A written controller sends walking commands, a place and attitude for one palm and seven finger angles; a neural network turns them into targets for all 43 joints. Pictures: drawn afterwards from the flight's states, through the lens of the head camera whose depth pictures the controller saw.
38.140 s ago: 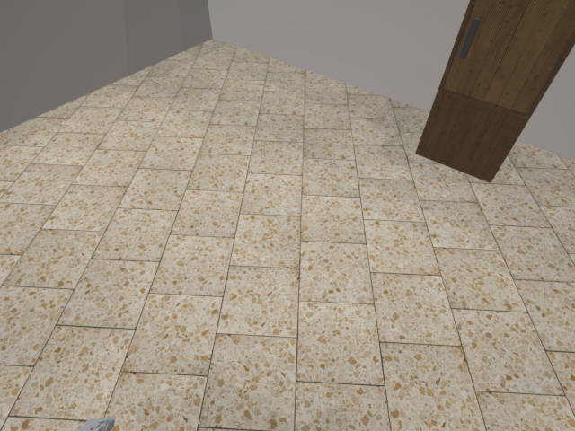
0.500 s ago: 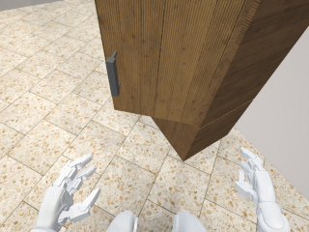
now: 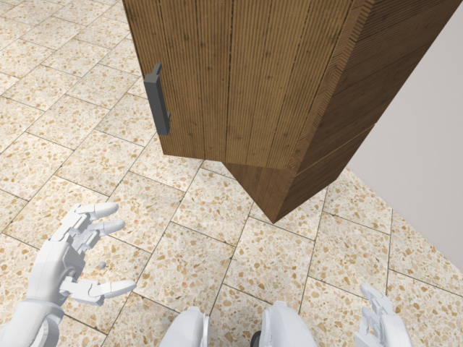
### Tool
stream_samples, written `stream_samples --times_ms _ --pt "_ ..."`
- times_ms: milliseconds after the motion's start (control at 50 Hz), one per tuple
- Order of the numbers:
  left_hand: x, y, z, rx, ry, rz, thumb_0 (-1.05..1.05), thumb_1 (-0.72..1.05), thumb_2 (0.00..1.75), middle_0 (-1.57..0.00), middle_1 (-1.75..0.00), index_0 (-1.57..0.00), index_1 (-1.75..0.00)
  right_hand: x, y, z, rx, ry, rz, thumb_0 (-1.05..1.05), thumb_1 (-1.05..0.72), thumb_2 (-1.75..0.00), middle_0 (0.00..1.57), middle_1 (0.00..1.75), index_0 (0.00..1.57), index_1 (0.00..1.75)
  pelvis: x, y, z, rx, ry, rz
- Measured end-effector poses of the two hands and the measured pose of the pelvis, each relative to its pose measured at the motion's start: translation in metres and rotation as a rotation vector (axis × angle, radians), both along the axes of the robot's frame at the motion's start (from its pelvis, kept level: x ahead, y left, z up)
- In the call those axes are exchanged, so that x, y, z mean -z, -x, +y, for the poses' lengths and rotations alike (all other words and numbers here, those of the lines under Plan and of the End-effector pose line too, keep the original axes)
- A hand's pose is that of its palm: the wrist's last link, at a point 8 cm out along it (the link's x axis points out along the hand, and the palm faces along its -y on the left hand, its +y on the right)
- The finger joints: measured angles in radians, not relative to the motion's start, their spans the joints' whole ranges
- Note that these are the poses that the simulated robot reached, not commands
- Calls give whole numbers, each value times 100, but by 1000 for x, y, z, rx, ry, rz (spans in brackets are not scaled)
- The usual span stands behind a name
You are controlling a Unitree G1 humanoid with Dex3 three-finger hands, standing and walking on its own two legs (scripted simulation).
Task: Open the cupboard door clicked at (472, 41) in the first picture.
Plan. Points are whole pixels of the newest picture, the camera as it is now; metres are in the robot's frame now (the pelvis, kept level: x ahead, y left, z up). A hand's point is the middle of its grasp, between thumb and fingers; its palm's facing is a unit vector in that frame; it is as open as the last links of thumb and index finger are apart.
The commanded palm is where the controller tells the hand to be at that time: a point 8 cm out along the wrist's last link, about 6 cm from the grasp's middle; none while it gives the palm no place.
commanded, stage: raise the hand with hooked fingers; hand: left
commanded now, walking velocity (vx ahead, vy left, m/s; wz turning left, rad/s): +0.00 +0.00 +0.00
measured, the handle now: (160, 100) +0.60 +0.19 +0.01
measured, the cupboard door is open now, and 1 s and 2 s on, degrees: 48 48 48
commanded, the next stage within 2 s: move the hooked fingers beside the handle in 1.10 s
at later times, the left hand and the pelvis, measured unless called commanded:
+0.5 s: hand (74, 239) +0.27 +0.26 +0.03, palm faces -0.06 -1.00 -0.05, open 14.0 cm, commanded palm +0.26 +0.31 +0.03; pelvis +0.01 +0.00 +0.00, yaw +0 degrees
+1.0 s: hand (68, 233) +0.28 +0.27 +0.03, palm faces -0.07 -1.00 -0.05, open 14.0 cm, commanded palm +0.26 +0.32 +0.03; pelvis +0.00 +0.00 +0.00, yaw -1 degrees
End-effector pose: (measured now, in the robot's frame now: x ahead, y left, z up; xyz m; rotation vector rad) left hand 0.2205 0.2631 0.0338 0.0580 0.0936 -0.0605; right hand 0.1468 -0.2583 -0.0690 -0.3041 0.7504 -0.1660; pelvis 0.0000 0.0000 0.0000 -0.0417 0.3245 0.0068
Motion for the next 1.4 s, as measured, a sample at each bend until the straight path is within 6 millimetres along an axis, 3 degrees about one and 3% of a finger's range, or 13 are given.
stream_samples --times_ms 120,320,460,660,820,1240,1400 --pt "3 -8 10 4 3 -6 0 -21 43 -28 -101 -28 -101 -14 -22 -4 -19 33 -55 2 -91 -90 20 30 20 30 -1 -3 0 -2 5 2" --pt "0 -21 33 -5 0 -10 -1 -42 33 -29 -115 -29 -115 -14 -45 18 -90 -11 -81 1 -91 -90 20 30 20 30 -1 -6 -1 -8 15 9" --pt "0 -33 50 -1 2 -14 -1 -48 31 -30 -119 -30 -118 -3 -39 24 -103 -24 -42 1 -90 -90 20 30 21 30 2 -6 0 -7 18 19" --pt "-1 -49 68 10 0 -15 -1 -50 30 -30 -120 -30 -120 4 -15 9 -63 5 28 2 -90 -90 20 30 21 30 4 -4 1 1 20 32" --pt "2 -50 65 28 11 -9 -2 -50 30 -30 -120 -30 -120 0 -3 2 -41 23 44 2 -91 -90 20 30 20 30 3 -2 4 5 19 36" --pt "-2 -44 67 15 3 -20 -2 -50 30 -30 -120 -30 -120 0 -18 14 -75 -3 3 1 -90 -90 20 30 20 30 3 -2 3 0 19 31" --pt "2 -68 59 27 15 -40 -2 -50 30 -30 -120 -30 -120 7 -17 9 -76 18 26 1 -90 -90 20 30 21 30 8 0 1 -8 20 39"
